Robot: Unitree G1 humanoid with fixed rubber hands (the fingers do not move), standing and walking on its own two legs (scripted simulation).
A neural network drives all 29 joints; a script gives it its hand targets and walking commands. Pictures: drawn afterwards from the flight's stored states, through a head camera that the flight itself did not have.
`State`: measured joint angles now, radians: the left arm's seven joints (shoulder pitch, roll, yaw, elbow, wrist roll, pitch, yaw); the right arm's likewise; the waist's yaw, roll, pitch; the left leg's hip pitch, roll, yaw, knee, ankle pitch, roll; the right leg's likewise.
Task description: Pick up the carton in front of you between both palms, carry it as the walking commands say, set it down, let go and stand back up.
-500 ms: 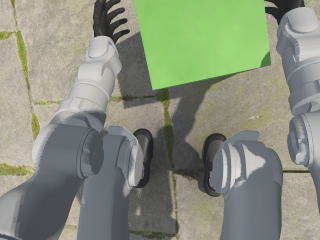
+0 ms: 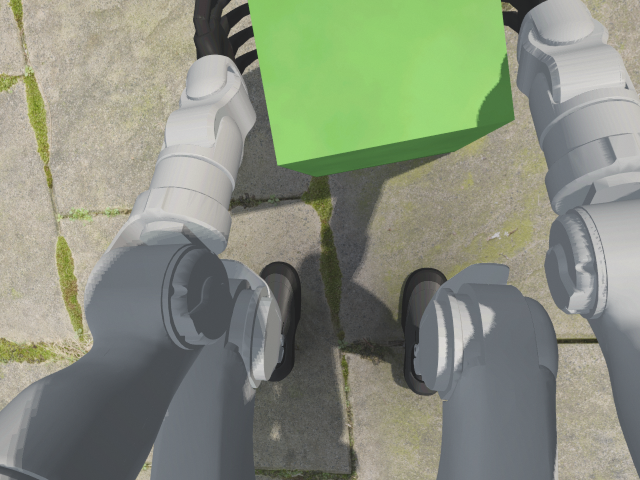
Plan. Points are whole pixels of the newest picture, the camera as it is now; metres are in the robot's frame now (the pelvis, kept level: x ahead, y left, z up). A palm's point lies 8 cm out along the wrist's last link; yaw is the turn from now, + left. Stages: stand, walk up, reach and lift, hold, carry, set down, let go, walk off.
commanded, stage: reach and lift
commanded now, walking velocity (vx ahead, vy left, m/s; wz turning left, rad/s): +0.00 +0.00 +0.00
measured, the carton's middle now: (373, 72) +0.53 -0.06 -0.24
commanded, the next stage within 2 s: none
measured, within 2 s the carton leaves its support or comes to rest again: neither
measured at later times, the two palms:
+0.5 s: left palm (125, 40) +0.49 +0.08 +0.03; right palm out of the picture +0.49 -0.22 +0.02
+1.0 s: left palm out of the picture +0.47 +0.09 +0.17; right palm out of the picture +0.45 -0.21 +0.16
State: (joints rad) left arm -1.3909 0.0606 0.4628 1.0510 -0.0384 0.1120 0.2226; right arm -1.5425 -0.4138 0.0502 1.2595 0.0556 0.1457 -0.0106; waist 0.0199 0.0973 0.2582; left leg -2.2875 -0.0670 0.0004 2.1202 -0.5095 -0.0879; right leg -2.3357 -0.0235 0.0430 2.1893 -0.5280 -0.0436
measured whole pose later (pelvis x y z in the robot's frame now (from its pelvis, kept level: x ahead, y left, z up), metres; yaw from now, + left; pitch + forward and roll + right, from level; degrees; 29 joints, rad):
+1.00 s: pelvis +0.04 +0.02 +0.21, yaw -8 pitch +36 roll +2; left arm -0.68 -0.17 0.45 0.52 0.14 0.31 0.14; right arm -0.78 -0.04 -0.30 0.68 -0.18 0.36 0.01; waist 0.01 0.04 -0.23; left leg -1.61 -0.08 -0.06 1.50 -0.52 -0.04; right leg -1.65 0.05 0.07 1.50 -0.48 0.02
